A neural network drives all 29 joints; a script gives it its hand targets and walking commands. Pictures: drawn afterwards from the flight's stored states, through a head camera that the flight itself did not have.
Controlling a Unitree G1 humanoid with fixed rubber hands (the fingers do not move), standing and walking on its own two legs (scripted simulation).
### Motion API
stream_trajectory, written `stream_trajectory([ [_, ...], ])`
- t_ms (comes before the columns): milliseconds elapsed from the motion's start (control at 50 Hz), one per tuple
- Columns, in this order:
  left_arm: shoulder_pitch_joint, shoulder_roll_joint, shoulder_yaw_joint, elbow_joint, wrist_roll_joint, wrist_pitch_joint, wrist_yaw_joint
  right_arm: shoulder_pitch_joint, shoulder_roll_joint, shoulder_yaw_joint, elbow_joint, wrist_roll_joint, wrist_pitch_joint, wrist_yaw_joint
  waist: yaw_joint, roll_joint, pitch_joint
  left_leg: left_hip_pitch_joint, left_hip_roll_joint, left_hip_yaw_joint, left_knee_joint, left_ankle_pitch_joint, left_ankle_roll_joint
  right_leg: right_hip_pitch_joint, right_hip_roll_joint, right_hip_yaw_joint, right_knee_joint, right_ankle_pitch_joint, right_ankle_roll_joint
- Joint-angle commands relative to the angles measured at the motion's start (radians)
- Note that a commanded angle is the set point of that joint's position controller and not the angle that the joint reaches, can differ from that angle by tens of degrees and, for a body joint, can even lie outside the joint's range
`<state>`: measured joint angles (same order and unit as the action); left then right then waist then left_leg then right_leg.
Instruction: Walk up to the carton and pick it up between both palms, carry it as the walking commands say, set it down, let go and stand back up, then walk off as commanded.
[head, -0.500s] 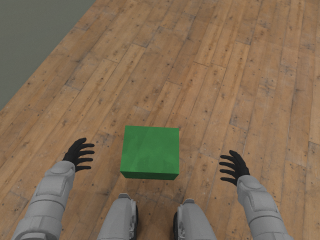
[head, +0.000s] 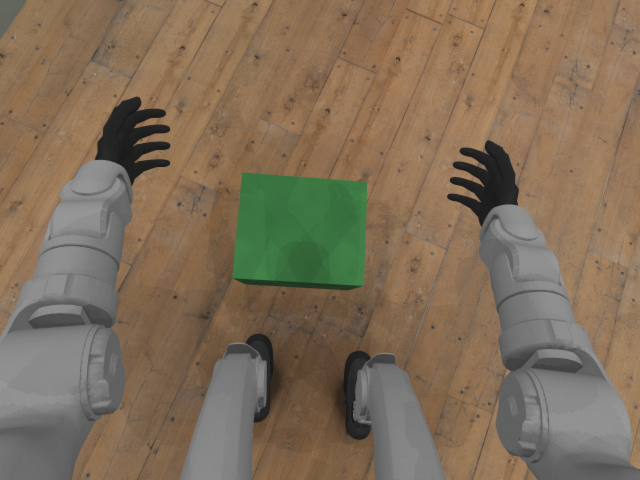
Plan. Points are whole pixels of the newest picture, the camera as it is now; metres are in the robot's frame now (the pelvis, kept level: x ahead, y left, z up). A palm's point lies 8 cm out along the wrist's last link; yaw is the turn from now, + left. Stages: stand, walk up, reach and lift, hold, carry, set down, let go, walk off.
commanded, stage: reach and lift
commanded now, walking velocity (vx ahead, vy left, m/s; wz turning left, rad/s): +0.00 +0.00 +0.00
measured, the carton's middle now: (300, 237) +0.47 +0.02 -0.54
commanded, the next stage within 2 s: none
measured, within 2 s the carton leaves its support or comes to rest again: neither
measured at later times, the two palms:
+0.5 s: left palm (136, 149) +0.51 +0.25 -0.14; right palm (469, 181) +0.50 -0.20 -0.15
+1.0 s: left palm (178, 190) +0.50 +0.25 -0.30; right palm (426, 211) +0.49 -0.20 -0.31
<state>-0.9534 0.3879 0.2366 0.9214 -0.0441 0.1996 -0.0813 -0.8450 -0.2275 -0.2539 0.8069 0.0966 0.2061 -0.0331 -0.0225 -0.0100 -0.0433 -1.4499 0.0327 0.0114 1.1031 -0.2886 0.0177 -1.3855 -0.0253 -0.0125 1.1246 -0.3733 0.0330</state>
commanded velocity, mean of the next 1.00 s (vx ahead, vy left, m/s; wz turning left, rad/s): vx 0.00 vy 0.00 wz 0.00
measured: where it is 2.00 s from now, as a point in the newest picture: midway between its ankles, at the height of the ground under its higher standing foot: (307, 401)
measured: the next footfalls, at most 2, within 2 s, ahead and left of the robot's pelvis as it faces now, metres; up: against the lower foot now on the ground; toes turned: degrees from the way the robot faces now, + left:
none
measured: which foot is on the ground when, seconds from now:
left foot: down 0.00-1.00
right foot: down 0.00-1.00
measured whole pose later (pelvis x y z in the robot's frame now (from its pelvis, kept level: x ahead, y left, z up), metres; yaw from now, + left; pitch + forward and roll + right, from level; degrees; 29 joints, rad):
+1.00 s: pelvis -0.03 +0.00 -0.19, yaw -2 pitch +48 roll -3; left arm -1.26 0.47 0.23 1.00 -0.13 0.14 -0.05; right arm -1.16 -0.30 -0.24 0.85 0.14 0.17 -0.09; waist 0.01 -0.01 0.01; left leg -2.18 0.05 -0.01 1.78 -0.43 0.02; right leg -2.11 -0.01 0.00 1.82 -0.54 0.04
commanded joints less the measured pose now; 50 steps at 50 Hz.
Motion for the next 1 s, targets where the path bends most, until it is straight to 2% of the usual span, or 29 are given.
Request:
stream_trajectory([
  [0,-0.287,0.144,0.026,-0.076,-0.012,-0.044,-0.004,-0.244,-0.139,-0.025,-0.081,0.003,-0.041,0.003,0.004,0.088,-0.893,0.738,-0.057,-0.028,-0.051,0.327,-0.020,0.117,0.085,-0.059,-0.110,0.142,0.008],
  [120,-0.366,0.166,0.063,-0.056,-0.012,-0.070,-0.014,-0.336,-0.154,-0.044,-0.067,-0.011,-0.062,0.005,0.016,0.085,-0.995,0.742,-0.055,-0.032,-0.033,0.446,-0.018,0.061,0.093,-0.053,-0.099,0.214,0.010],
  [200,-0.352,0.174,0.097,-0.070,0.004,-0.078,-0.028,-0.327,-0.143,-0.056,-0.075,-0.037,-0.067,0.003,0.026,0.072,-1.062,0.741,-0.056,-0.030,-0.019,0.542,-0.010,0.075,0.097,-0.048,-0.094,0.298,0.013],
  [260,-0.332,0.177,0.120,-0.081,0.018,-0.085,-0.041,-0.320,-0.131,-0.064,-0.100,-0.052,-0.070,0.002,0.034,0.054,-1.067,0.693,-0.056,-0.026,-0.009,0.561,-0.004,0.084,0.097,-0.041,-0.087,0.331,0.016],
  [320,-0.324,0.182,0.134,-0.085,0.024,-0.092,-0.055,-0.325,-0.114,-0.067,-0.125,-0.062,-0.070,0.000,0.041,0.031,-1.041,0.598,-0.057,-0.017,0.006,0.518,0.002,0.092,0.094,-0.031,-0.071,0.326,0.020],
  [400,-0.341,0.182,0.136,-0.053,0.027,-0.099,-0.067,-0.353,-0.090,-0.067,-0.116,-0.067,-0.065,-0.004,0.045,0.004,-0.958,0.417,-0.059,-0.004,0.050,0.382,0.002,0.050,0.089,-0.022,-0.020,0.251,0.026],
  [480,-0.373,0.188,0.126,-0.019,0.029,-0.099,-0.069,-0.385,-0.086,-0.070,-0.083,-0.066,-0.061,-0.011,0.041,0.008,-0.929,0.299,-0.060,0.005,0.134,0.278,-0.008,-0.035,0.091,-0.026,0.066,0.172,0.026],
  [580,-0.411,0.210,0.108,-0.027,0.018,-0.093,-0.054,-0.403,-0.107,-0.069,-0.078,-0.048,-0.058,-0.025,0.044,0.039,-1.011,0.278,-0.065,0.009,0.257,0.277,-0.018,-0.122,0.100,-0.042,0.187,0.158,0.029],
  [720,-0.467,0.241,0.070,-0.094,-0.025,-0.082,-0.015,-0.442,-0.160,-0.041,-0.135,-0.001,-0.055,-0.046,0.054,0.070,-1.157,0.280,-0.068,0.006,0.418,0.322,-0.025,-0.220,0.106,-0.063,0.348,0.154,0.031],
  [980,-0.570,0.248,-0.005,-0.004,-0.094,-0.085,0.040,-0.555,-0.204,0.013,-0.046,0.056,-0.064,-0.066,0.047,0.058,-1.021,0.063,-0.043,0.005,0.599,0.104,-0.027,-0.380,0.086,-0.083,0.567,-0.009,0.019],
])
